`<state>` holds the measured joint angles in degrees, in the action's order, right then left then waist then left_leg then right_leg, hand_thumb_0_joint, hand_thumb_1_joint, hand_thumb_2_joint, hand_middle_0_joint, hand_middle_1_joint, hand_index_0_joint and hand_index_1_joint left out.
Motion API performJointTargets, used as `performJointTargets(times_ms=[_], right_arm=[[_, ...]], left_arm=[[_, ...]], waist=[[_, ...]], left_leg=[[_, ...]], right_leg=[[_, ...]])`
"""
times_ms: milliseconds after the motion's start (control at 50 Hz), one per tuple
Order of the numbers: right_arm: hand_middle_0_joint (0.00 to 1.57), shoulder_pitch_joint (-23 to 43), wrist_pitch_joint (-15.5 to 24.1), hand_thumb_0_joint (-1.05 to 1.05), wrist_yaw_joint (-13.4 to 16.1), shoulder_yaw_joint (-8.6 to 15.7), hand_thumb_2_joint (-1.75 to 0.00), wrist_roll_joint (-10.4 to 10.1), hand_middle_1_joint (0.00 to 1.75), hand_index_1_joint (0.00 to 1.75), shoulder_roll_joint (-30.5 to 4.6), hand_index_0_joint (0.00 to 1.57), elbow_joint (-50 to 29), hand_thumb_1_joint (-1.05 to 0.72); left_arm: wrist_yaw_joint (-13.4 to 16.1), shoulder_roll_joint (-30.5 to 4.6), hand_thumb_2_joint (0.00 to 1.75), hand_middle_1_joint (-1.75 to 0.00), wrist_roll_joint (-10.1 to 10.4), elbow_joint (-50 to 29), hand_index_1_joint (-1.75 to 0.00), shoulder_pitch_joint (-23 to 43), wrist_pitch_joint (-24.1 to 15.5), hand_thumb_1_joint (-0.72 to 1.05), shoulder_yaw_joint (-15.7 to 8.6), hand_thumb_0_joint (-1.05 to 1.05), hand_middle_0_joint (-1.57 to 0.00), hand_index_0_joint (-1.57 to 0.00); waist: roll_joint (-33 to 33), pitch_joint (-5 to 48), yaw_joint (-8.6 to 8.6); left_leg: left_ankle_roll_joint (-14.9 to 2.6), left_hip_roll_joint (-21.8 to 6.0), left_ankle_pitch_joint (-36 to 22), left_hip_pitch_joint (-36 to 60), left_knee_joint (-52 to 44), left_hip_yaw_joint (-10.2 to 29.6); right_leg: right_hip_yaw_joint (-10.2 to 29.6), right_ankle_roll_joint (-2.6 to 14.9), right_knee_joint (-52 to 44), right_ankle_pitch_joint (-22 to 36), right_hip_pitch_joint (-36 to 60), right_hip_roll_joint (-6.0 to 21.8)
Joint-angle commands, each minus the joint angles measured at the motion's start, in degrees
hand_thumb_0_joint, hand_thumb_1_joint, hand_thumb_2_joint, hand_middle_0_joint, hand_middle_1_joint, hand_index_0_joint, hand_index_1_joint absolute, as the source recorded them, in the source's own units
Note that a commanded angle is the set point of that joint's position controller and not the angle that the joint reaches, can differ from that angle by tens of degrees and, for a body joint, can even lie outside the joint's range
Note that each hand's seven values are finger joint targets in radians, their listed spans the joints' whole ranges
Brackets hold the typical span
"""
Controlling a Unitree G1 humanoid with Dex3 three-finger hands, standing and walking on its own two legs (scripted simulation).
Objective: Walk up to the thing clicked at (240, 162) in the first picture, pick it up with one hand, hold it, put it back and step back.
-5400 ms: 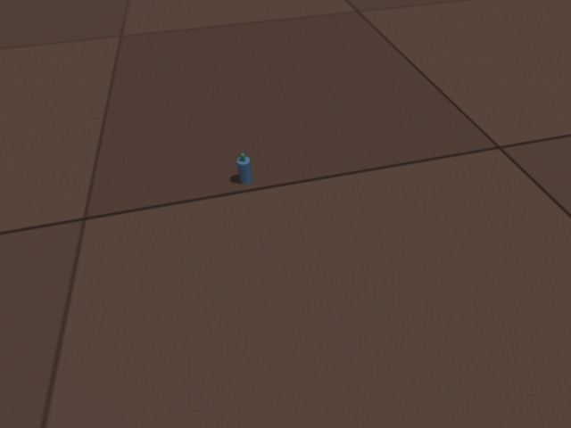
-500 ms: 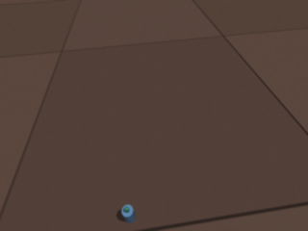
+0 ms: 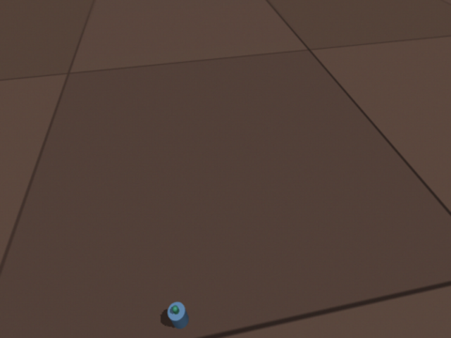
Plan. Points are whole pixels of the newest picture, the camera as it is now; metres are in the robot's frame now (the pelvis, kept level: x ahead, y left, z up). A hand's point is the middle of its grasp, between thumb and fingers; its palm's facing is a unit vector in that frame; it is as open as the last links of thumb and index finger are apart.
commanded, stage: walk up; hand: left
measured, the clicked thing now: (177, 314) +0.35 +0.21 -0.70
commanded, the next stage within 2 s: stand in 0.40 s
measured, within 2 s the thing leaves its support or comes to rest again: neither
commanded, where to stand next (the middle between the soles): +0.01 +0.00 m, yaw +0 degrees
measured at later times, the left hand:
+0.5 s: hand out of the picture +0.08 +0.25 -0.16, palm faces -0.01 -0.94 -0.33, open 7.4 cm
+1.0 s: hand out of the picture +0.09 +0.25 -0.15, palm faces -0.02 -0.94 -0.34, open 7.4 cm
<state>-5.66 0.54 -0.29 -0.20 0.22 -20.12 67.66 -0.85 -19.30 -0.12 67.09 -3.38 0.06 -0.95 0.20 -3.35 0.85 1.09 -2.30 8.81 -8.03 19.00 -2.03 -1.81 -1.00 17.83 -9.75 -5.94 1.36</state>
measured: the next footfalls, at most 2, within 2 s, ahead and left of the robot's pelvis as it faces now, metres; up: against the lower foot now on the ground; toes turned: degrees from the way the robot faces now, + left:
none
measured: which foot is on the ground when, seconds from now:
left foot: down 0.00-1.00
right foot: down 0.00-1.00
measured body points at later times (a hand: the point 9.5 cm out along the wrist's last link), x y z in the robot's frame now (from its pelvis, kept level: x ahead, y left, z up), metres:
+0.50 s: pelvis +0.01 +0.00 +0.00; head +0.02 +0.00 +0.45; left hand +0.08 +0.30 -0.13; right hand +0.10 -0.30 -0.13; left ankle +0.02 +0.13 -0.75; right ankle +0.00 -0.13 -0.75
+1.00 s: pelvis +0.01 +0.00 +0.00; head +0.02 +0.00 +0.45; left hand +0.09 +0.30 -0.13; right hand +0.09 -0.30 -0.13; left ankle +0.02 +0.13 -0.75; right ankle +0.00 -0.13 -0.75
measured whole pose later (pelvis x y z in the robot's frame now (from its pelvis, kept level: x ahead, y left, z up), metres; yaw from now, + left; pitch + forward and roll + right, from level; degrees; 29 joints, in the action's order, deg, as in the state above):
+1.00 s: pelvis +0.01 +0.00 +0.00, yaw +0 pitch -2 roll +0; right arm -5.1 0.3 -0.5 -0.1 0.4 -20.1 66.0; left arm -0.4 -19.8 -0.4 65.0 -5.5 -0.5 -0.1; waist 0.4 -2.6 0.1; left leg 1.0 -1.7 9.3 -6.3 17.8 -2.1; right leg -1.8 -1.3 17.5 -10.8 -4.6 1.9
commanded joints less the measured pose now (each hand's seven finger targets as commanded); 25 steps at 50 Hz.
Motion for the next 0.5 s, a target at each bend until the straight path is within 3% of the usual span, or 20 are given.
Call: performJointTargets(times_ms=[0,400,480], right_arm=[[0.20,3.5,1.7,0.00,0.8,2.2,-0.90,0.2,0.30,0.30,-12.3,0.20,-3.7,-0.90],[0.20,4.6,1.2,0.00,0.7,2.5,-0.90,0.5,0.30,0.30,-12.1,0.20,-4.8,-0.90],[0.20,4.0,1.2,0.00,0.6,2.3,-0.90,0.4,0.30,0.30,-11.6,0.20,-4.9,-0.90]], left_arm=[[0.8,-12.2,0.90,-0.30,-0.2,-3.7,-0.30,3.0,-1.1,0.90,-2.0,0.00,-0.20,-0.20],[1.1,-12.4,0.90,-0.30,-0.5,-4.3,-0.30,1.4,-1.5,0.90,-1.7,0.00,-0.20,-0.20],[1.2,-12.9,0.90,-0.30,-0.5,-4.4,-0.30,1.4,-1.7,0.90,-1.6,0.00,-0.20,-0.20]], waist=[[-0.3,5.9,-0.52],[0.7,5.9,-0.69],[-0.5,4.9,-0.31]], left_leg=[[-1.78,-5.6,-5.5,0.7,-3.4,5.5],[-1.70,-6.1,-7.6,3.2,-3.1,5.4],[-1.48,-5.7,-5.6,2.5,-3.8,5.6]], right_leg=[[5.0,1.58,-2.8,5.6,1.1,6.2],[5.2,1.34,-3.3,6.0,-0.2,7.0],[5.0,1.14,-3.5,4.2,-0.6,6.7]])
